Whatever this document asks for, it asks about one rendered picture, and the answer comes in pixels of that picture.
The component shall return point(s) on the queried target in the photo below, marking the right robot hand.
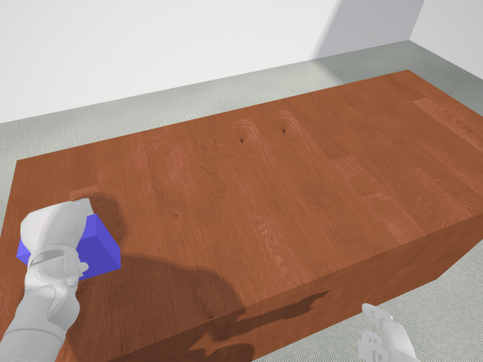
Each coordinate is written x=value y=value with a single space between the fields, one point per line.
x=394 y=340

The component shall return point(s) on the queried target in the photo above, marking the robot left forearm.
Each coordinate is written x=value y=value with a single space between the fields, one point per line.
x=48 y=309

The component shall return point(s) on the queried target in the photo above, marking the sponge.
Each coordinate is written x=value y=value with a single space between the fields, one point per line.
x=96 y=247

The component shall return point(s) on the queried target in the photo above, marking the table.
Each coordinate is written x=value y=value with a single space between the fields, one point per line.
x=245 y=231

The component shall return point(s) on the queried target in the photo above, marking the left robot hand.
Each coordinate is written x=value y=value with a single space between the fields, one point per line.
x=59 y=224

